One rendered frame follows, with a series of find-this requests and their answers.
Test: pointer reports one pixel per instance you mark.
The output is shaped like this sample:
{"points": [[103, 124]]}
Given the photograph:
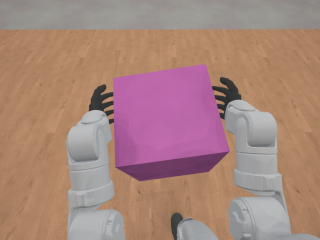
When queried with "robot right hand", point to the robot right hand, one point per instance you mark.
{"points": [[231, 94]]}

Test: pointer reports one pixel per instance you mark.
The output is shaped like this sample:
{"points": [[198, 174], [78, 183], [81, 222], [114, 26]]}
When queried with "robot left hand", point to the robot left hand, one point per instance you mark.
{"points": [[97, 99]]}

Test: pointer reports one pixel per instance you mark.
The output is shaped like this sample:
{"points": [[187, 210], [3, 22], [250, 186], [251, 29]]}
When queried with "robot left upper arm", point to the robot left upper arm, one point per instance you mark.
{"points": [[104, 224]]}

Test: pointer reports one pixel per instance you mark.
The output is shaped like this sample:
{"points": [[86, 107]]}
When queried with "right robot foot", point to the right robot foot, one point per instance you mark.
{"points": [[175, 220]]}

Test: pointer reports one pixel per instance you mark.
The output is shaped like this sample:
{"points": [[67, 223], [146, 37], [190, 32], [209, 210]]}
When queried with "carton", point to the carton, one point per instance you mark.
{"points": [[167, 123]]}

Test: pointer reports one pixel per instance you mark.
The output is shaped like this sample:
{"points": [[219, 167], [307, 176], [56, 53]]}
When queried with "robot right forearm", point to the robot right forearm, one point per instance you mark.
{"points": [[256, 146]]}

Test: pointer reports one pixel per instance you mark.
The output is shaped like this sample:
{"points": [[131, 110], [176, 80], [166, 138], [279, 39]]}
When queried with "right robot shin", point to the right robot shin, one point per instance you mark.
{"points": [[186, 219]]}

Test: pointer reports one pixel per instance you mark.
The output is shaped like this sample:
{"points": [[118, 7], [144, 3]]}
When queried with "robot left forearm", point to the robot left forearm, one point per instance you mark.
{"points": [[88, 158]]}

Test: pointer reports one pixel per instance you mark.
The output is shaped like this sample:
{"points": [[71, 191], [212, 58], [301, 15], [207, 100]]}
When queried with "robot right upper arm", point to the robot right upper arm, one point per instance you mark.
{"points": [[261, 218]]}

